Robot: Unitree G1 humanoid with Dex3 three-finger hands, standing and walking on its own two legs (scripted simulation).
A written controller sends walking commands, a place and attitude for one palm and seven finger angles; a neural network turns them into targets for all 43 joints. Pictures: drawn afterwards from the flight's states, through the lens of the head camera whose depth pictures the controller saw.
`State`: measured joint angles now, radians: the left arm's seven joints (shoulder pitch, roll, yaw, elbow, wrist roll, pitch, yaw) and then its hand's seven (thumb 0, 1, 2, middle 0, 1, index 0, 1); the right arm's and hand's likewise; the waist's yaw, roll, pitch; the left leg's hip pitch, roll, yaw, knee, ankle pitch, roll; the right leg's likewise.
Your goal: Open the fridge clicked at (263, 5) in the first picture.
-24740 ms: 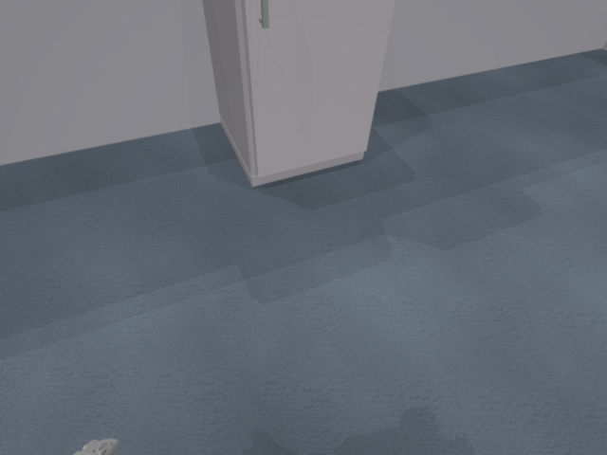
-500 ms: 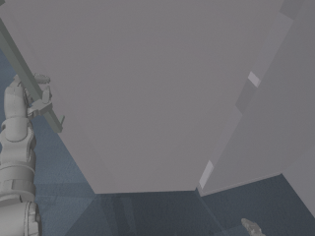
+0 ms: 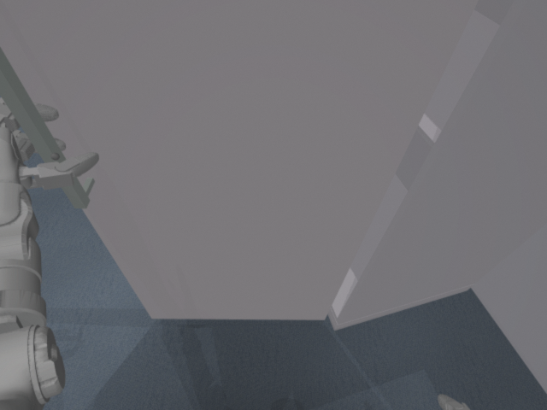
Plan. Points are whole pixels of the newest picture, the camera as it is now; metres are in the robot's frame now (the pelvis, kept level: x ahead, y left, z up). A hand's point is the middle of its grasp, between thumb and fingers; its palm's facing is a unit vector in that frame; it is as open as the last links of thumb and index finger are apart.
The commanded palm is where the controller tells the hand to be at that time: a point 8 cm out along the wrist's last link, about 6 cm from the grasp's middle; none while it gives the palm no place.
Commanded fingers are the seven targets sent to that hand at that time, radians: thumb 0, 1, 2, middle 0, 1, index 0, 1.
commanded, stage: loosen the grip on the handle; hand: left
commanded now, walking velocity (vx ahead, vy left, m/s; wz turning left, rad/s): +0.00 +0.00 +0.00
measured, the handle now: (37, 112) +0.46 +0.34 +0.19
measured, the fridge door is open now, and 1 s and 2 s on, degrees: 74 73 73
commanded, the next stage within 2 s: slip the hand off the handle in 0.30 s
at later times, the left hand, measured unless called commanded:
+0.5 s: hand (43, 166) +0.42 +0.35 +0.12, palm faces +0.45 -0.86 -0.26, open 14.4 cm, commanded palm +0.37 +0.38 +0.13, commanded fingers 0.00 -0.55 0.20 -0.25 -1.15 -0.25 -1.15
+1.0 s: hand out of the picture +0.40 +0.42 +0.13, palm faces +0.45 -0.85 -0.25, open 14.7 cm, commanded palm +0.36 +0.44 +0.13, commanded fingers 0.00 -0.55 0.20 -0.25 -1.15 -0.25 -1.15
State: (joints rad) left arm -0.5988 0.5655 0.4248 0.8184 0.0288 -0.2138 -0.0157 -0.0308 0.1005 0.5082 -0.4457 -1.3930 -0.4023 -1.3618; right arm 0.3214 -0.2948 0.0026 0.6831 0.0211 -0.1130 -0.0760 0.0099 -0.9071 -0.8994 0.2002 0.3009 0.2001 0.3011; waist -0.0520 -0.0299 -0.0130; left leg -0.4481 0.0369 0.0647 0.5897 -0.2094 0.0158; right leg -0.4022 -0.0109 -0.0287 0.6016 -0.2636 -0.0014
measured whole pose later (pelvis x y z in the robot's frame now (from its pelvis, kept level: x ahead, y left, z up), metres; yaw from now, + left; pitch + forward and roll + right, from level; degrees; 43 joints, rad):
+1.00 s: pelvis +0.04 +0.01 -0.01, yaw +1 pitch +10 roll -2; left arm -0.52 0.76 0.62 0.87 -0.04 -0.22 -0.28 -0.02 -0.55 0.20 -0.25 -1.15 -0.26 -1.15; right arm 0.33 -0.28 0.02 0.68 0.02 -0.04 -0.14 0.01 -0.91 -0.90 0.20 0.30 0.20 0.30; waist -0.02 -0.01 -0.07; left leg -0.61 0.05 0.01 0.76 -0.33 0.01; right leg -0.50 0.00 -0.07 0.69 -0.36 0.00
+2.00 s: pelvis +0.03 +0.00 +0.00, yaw +4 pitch +2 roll -3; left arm -0.11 0.63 0.62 0.49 -0.39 -0.04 -0.63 -0.02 -0.55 0.20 -0.25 -1.15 -0.25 -1.15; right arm 0.25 -0.27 0.08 0.64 0.07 -0.22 -0.17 0.01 -0.91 -0.90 0.20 0.30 0.20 0.30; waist 0.03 0.02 -0.05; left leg -0.44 0.03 -0.02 0.70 -0.31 0.01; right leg -0.32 -0.01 -0.10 0.62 -0.34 0.00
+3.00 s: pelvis +0.07 +0.00 +0.01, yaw +1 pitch -3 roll +0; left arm 0.45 0.37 0.35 -0.38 -0.09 -0.04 0.11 0.00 0.58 0.74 -0.22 -0.48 -0.22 -0.48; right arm 0.20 -0.23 0.03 0.64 0.01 -0.13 -0.09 0.01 -0.91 -0.90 0.20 0.30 0.20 0.30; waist 0.07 0.04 -0.01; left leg -0.15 0.02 0.04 0.46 -0.26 0.00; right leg -0.08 -0.02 -0.04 0.45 -0.31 0.00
